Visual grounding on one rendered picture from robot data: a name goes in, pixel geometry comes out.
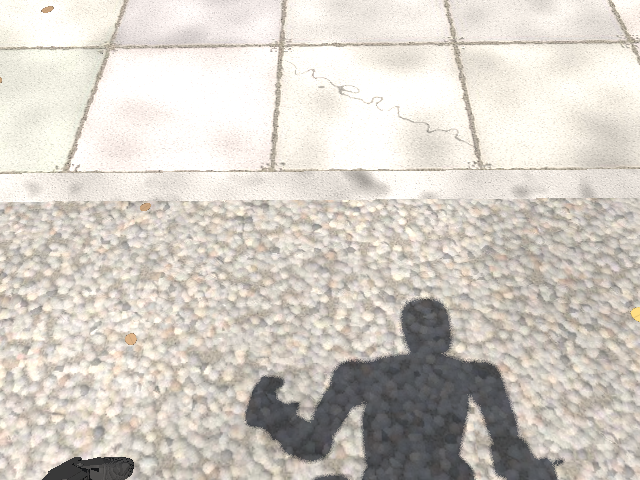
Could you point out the left robot hand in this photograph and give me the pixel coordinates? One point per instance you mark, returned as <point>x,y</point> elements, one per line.
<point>107,468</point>

